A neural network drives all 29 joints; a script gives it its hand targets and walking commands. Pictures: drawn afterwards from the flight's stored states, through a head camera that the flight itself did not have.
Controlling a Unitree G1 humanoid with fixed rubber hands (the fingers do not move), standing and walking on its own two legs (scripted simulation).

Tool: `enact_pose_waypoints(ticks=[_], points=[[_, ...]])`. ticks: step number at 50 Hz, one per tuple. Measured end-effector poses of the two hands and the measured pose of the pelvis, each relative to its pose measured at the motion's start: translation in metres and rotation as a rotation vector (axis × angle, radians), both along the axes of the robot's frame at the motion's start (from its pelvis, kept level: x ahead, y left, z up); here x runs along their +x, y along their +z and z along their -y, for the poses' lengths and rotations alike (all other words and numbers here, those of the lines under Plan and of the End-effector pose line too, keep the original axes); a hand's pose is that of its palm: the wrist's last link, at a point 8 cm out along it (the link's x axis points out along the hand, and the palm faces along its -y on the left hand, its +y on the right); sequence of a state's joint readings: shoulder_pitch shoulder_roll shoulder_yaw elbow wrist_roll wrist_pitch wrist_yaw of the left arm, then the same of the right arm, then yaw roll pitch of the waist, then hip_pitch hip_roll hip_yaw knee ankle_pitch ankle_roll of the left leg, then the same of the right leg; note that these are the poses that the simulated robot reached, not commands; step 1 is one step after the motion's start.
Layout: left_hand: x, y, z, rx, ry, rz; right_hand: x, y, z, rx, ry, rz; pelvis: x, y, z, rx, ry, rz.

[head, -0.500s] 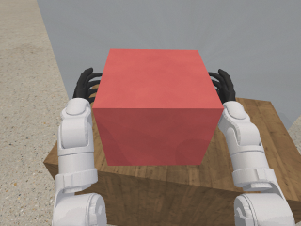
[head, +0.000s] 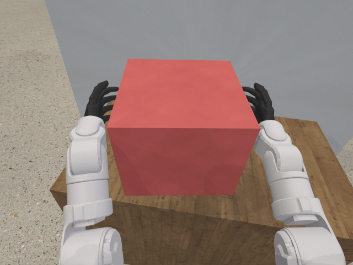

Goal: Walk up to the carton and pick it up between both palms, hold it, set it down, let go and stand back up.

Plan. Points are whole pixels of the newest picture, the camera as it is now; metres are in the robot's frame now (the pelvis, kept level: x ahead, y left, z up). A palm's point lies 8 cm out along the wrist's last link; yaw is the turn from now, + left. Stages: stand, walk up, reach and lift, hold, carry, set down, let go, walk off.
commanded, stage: hold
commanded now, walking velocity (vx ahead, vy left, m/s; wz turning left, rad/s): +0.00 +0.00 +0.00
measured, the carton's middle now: (179, 125) +0.40 +0.00 +0.12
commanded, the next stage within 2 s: set down in 0.68 s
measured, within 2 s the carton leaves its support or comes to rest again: neither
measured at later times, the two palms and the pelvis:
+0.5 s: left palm (96, 117) +0.35 +0.18 +0.19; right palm (264, 118) +0.35 -0.17 +0.20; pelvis +0.01 +0.00 +0.00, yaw +0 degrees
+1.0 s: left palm (92, 116) +0.35 +0.19 +0.19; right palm (256, 119) +0.36 -0.16 +0.18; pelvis +0.00 +0.00 +0.00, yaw +1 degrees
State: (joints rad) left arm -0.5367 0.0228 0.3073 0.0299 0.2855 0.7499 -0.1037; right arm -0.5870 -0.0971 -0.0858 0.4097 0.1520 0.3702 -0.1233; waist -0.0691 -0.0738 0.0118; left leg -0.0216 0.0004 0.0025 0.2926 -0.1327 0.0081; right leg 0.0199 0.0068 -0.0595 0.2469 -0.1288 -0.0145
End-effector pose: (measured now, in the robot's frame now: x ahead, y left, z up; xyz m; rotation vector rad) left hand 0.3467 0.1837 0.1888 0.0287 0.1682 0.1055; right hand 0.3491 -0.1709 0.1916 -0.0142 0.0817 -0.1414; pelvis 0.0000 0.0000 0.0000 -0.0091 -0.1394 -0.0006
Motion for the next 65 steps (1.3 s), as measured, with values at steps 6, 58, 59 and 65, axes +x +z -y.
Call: enact_pose_waypoints(ticks=[6, 58, 59, 65], points=[[0.004, 0.004, 0.003, 0.018, -0.009, 0.005, 0.001, -0.005, 0.003, 0.027, -0.009, 0.005, -0.004, 0.000, -0.003, -0.001, 0.004, -0.018], [0.006, -0.030, -0.013, 0.020, 0.072, 0.039, 0.030, -0.028, -0.013, -0.060, 0.068, 0.073, 0.007, 0.000, 0.009, 0.005, 0.029, -0.012], [0.008, -0.035, -0.011, 0.024, 0.070, 0.029, 0.031, -0.033, -0.012, -0.060, 0.070, 0.065, 0.008, 0.000, 0.010, 0.005, 0.030, -0.012], [0.022, -0.051, 0.008, 0.062, 0.038, 0.017, 0.034, -0.060, 0.008, -0.032, 0.039, 0.057, 0.016, 0.000, 0.010, 0.000, 0.030, -0.047]])
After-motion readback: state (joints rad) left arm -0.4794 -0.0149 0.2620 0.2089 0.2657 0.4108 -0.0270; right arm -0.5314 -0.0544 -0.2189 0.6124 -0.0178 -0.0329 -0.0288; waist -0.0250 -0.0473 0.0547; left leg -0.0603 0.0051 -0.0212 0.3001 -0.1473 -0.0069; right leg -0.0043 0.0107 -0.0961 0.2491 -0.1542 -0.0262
